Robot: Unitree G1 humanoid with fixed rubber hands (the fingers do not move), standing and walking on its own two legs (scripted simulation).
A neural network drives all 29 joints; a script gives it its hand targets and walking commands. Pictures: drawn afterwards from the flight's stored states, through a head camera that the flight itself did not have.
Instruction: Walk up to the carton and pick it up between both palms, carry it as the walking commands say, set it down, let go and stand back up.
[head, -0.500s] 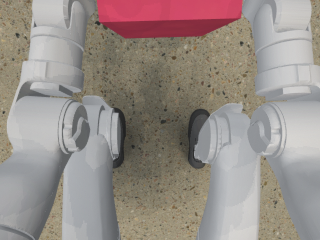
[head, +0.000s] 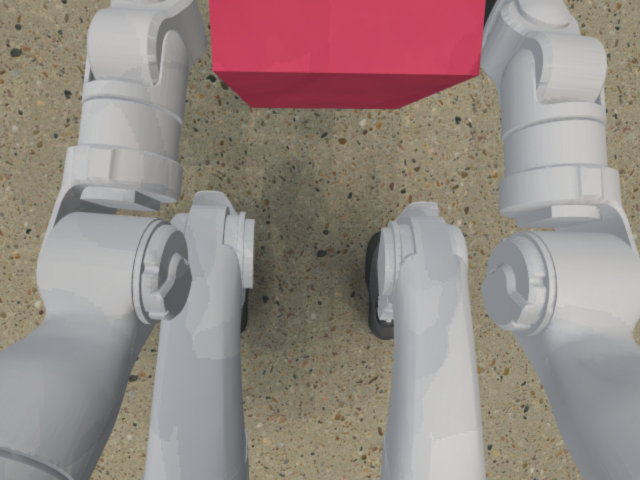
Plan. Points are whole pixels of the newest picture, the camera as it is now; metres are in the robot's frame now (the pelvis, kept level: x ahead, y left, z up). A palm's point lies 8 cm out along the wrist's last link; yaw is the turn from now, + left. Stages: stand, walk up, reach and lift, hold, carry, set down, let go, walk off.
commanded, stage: reach and lift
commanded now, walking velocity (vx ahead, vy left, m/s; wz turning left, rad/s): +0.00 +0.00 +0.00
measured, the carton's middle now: out of the picture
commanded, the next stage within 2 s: none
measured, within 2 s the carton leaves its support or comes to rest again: neither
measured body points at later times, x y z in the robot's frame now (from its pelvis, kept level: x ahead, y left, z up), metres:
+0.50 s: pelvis +0.00 -0.01 +0.05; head +0.30 +0.02 +0.38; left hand +0.54 +0.15 -0.02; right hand +0.54 -0.14 -0.02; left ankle +0.15 +0.14 -0.41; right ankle +0.16 -0.15 -0.41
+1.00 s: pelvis +0.00 -0.01 +0.11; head +0.27 +0.01 +0.46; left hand +0.51 +0.15 +0.05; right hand +0.52 -0.14 +0.05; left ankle +0.15 +0.14 -0.41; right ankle +0.16 -0.15 -0.41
